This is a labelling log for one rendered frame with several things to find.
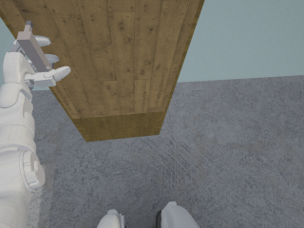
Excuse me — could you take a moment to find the cupboard door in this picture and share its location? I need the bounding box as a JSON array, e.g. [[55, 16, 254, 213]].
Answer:
[[0, 0, 200, 119]]

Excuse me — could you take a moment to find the right robot shin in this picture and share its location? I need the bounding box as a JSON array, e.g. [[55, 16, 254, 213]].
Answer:
[[161, 201, 177, 228]]

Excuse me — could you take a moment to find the left robot forearm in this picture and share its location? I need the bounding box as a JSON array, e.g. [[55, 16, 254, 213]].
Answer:
[[0, 83, 36, 156]]

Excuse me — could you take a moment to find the left robot hand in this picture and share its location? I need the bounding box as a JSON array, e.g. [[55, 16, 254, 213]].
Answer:
[[2, 35, 71, 92]]

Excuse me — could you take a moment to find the handle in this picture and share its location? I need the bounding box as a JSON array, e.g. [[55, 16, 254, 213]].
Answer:
[[16, 20, 54, 78]]

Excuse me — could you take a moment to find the left robot upper arm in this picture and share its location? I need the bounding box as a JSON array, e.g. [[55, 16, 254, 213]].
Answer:
[[0, 150, 46, 228]]

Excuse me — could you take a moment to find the robot left thigh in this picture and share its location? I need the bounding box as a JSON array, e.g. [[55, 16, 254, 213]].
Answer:
[[97, 213, 125, 228]]

